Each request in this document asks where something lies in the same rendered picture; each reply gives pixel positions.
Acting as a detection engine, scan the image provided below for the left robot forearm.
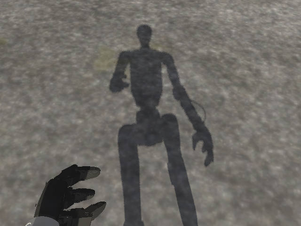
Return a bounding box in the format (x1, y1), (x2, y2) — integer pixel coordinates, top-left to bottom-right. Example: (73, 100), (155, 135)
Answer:
(25, 216), (59, 226)

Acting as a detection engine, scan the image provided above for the robot left hand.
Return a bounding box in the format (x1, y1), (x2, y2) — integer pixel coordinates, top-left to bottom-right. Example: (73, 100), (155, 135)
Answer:
(34, 164), (106, 226)

